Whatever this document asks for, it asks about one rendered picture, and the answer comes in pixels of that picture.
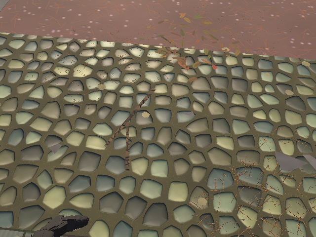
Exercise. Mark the left robot hand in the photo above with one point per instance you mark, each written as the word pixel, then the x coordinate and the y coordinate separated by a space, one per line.
pixel 61 224

